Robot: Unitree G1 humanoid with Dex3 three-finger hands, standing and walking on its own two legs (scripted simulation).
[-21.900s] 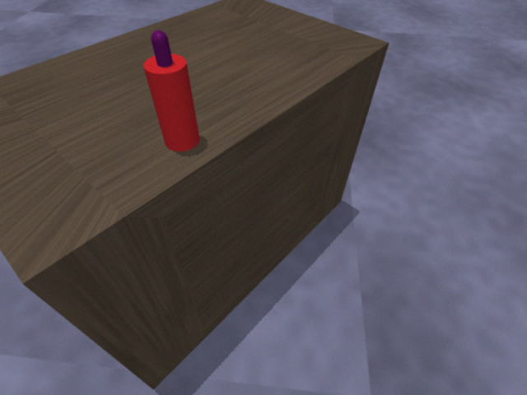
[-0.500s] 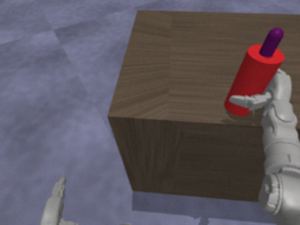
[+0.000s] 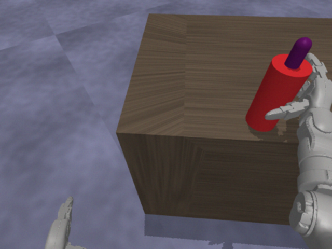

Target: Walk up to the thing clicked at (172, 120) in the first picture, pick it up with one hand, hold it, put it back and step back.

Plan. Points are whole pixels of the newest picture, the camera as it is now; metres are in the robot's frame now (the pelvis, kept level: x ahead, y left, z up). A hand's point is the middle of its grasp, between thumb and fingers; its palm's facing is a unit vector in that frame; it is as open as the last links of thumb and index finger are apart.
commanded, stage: withdraw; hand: right
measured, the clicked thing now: (278, 87) +0.44 -0.21 +0.16
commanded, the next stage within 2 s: rise in 0.14 s
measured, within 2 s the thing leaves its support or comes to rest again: neither
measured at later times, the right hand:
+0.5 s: hand out of the picture +0.45 -0.35 +0.23, palm faces +0.40 +0.88 -0.25, open 17.6 cm
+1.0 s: hand out of the picture +0.28 -0.28 +0.20, palm faces +0.40 +0.82 -0.41, open 17.4 cm
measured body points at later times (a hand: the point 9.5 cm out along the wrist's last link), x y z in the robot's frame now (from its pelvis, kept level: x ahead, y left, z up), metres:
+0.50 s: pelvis +0.01 +0.00 +0.01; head +0.06 +0.01 +0.46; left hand +0.15 +0.26 -0.07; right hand +0.42 -0.40 +0.24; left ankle +0.02 +0.13 -0.72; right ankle +0.01 -0.12 -0.72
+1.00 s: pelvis +0.04 +0.00 +0.02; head +0.04 +0.01 +0.47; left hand +0.19 +0.25 -0.06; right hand +0.25 -0.32 +0.22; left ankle +0.02 +0.13 -0.72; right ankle +0.01 -0.12 -0.72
